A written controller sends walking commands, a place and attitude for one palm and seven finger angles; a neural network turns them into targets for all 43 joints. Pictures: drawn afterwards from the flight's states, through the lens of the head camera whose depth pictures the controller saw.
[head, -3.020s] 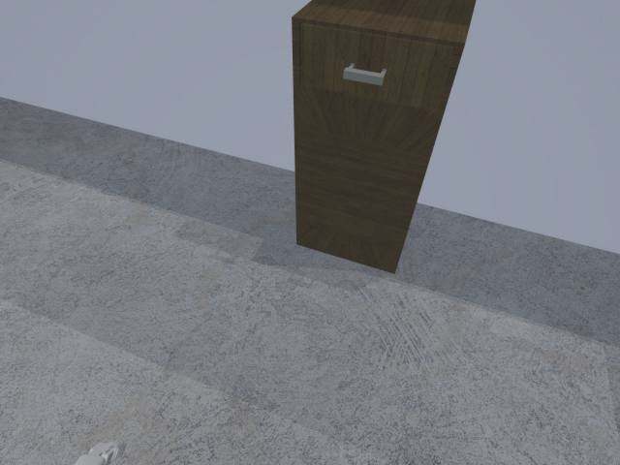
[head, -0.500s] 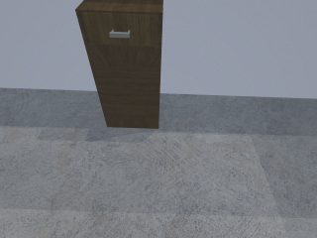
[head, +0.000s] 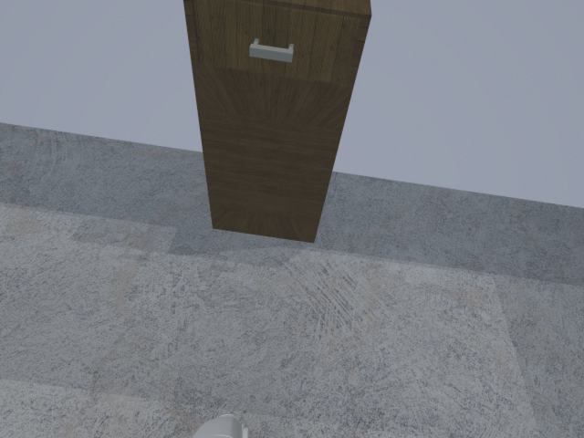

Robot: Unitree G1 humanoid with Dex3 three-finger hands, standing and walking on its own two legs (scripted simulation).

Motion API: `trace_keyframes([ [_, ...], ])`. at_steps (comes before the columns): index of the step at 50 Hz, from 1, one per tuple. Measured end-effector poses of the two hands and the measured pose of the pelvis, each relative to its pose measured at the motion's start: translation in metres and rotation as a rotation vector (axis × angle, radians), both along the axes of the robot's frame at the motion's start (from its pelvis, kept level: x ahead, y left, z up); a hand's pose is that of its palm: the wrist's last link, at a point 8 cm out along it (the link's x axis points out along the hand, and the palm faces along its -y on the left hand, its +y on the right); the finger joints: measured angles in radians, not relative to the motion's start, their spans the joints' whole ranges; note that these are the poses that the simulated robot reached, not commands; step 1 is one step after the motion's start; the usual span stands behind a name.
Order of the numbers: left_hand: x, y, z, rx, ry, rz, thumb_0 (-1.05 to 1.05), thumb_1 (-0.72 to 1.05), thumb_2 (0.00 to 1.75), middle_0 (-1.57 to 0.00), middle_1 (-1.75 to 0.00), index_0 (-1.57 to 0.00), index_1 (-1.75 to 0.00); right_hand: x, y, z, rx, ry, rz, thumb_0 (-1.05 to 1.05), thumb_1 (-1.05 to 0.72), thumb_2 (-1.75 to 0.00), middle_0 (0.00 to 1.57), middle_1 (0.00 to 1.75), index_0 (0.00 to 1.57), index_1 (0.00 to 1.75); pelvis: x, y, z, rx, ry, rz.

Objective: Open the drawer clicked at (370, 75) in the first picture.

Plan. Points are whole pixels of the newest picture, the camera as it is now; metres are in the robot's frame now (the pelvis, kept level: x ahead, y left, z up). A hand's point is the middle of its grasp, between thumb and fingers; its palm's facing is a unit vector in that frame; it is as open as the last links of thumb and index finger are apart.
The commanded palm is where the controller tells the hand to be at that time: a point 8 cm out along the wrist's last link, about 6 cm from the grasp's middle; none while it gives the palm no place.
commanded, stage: take the last steps up to it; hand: left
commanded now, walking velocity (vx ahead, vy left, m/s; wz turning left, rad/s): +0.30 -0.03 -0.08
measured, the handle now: (272, 49) +0.92 +0.12 +0.06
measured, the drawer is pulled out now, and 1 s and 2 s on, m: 0.00 0.00 0.00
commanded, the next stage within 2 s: come to a stop and stand still in 0.80 s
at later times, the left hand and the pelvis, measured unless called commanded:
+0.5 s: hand (188, 355) +0.26 +0.18 -0.15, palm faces -0.06 -0.99 -0.12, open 7.4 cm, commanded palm none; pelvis +0.17 +0.03 +0.03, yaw -3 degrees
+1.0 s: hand (221, 289) +0.38 +0.15 -0.15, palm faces +0.02 -0.98 -0.18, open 7.3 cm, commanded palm none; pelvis +0.37 -0.02 +0.02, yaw -2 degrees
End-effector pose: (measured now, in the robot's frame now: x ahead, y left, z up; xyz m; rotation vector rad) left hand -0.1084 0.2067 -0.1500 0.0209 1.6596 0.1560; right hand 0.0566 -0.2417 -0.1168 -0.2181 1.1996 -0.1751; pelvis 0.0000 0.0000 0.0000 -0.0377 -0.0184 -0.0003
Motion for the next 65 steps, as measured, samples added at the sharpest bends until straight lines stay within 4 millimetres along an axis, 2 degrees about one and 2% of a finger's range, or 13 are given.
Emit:
trace_keyframes([
  [7, 0.138, 0.05, 0.019, 0.053, -0.26, -0.062, 0.01, 0.91, 0.9, -0.2, -0.3, -0.19, -0.3, 0.01, 0.035, 0.018, 0.01, 0.026, -0.069, 0.0, -0.94, -0.9, 0.2, 0.3, 0.2, 0.3, 0.043, 0.025, 0.026, 0.005, -0.007, -0.01],
  [14, 0.249, 0.061, 0.035, 0.064, -0.433, -0.09, 0.01, 0.92, 0.9, -0.2, -0.3, -0.19, -0.3, 0.002, 0.069, 0.013, 0.074, 0.135, -0.134, 0.0, -0.92, -0.9, 0.2, 0.3, 0.2, 0.3, 0.09, 0.037, 0.032, 0.027, -0.002, -0.017],
  [25, 0.361, 0.027, 0.03, 0.008, -0.404, -0.183, 0.01, 0.91, 0.9, -0.2, -0.3, -0.19, -0.3, -0.005, 0.098, 0.011, 0.151, 0.346, -0.266, 0.01, -0.91, -0.9, 0.2, 0.3, 0.2, 0.3, 0.174, 0.026, 0.027, 0.032, 0.009, -0.045],
  [30, 0.427, -0.004, 0.022, -0.016, -0.41, -0.235, 0.01, 0.91, 0.9, -0.2, -0.3, -0.19, -0.3, 0.001, 0.092, 0.012, 0.168, 0.473, -0.314, 0.0, -0.9, -0.9, 0.2, 0.3, 0.2, 0.3, 0.22, 0.008, 0.019, 0.026, 0.021, -0.054],
  [34, 0.474, -0.026, 0.014, -0.004, -0.472, -0.224, 0.01, 0.91, 0.9, -0.2, -0.3, -0.19, -0.3, 0.026, 0.072, 0.005, 0.18, 0.554, -0.325, 0.01, -0.9, -0.9, 0.2, 0.3, 0.2, 0.3, 0.262, -0.014, 0.006, 0.026, 0.019, -0.053],
  [38, 0.494, -0.021, 0.024, 0.064, -0.524, -0.119, -0.02, 0.94, 0.9, -0.21, -0.3, -0.2, -0.3, 0.097, 0.034, -0.001, 0.147, 0.477, -0.259, 0.01, -0.9, -0.9, 0.2, 0.3, 0.2, 0.3, 0.292, -0.026, 0.012, 0.023, -0.001, -0.028],
  [43, 0.495, -0.006, 0.039, 0.127, -0.448, -0.138, -0.03, 0.95, 0.9, -0.21, -0.3, -0.2, -0.3, 0.229, -0.005, -0.007, 0.094, 0.212, -0.167, 0.01, -0.91, -0.9, 0.2, 0.3, 0.2, 0.29, 0.325, -0.029, 0.023, 0.022, 0.004, -0.025],
  [47, 0.489, -0.004, 0.038, 0.111, -0.36, -0.135, -0.01, 0.93, 0.9, -0.2, -0.3, -0.19, -0.3, 0.321, -0.015, 0.0, 0.072, 0.029, -0.115, 0.01, -0.93, -0.9, 0.2, 0.3, 0.2, 0.29, 0.349, -0.024, 0.026, 0.017, 0.004, -0.024],
  [51, 0.486, -0.005, 0.026, 0.077, -0.301, -0.092, 0.0, 0.92, 0.9, -0.2, -0.3, -0.19, -0.3, 0.385, -0.008, 0.005, 0.051, -0.052, -0.047, 0.01, -0.93, -0.9, 0.19, 0.3, 0.19, 0.29, 0.374, -0.015, 0.021, 0.002, -0.01, -0.03],
  [54, 0.488, -0.005, 0.012, 0.054, -0.261, -0.059, 0.0, 0.92, 0.9, -0.2, -0.3, -0.19, -0.3, 0.415, 0.006, 0.005, 0.047, -0.073, -0.015, 0.01, -0.93, -0.9, 0.19, 0.3, 0.19, 0.29, 0.39, -0.009, 0.015, 0.01, -0.018, -0.03],
  [57, 0.49, -0.005, 0.01, 0.049, -0.238, -0.057, 0.01, 0.91, 0.9, -0.2, -0.3, -0.19, -0.3, 0.427, 0.018, 0.007, 0.059, -0.073, -0.002, 0.0, -0.92, -0.9, 0.2, 0.3, 0.2, 0.29, 0.394, -0.009, 0.016, 0.033, -0.016, -0.048],
  [60, 0.493, -0.003, 0.016, 0.063, -0.227, -0.075, 0.01, 0.91, 0.9, -0.2, -0.3, -0.19, -0.3, 0.424, 0.022, 0.005, 0.075, -0.063, -0.014, 0.0, -0.91, -0.9, 0.2, 0.3, 0.2, 0.3, 0.386, -0.011, 0.018, 0.031, -0.009, -0.052],
  [65, 0.499, 0.004, 0.026, 0.124, -0.26, -0.109, 0.01, 0.91, 0.9, -0.2, -0.3, -0.2, -0.3, 0.405, -0.002, -0.003, 0.08, -0.054, -0.052, -0.01, -0.92, -0.9, 0.2, 0.3, 0.2, 0.3, 0.365, -0.024, 0.016, 0.038, -0.003, -0.066],
])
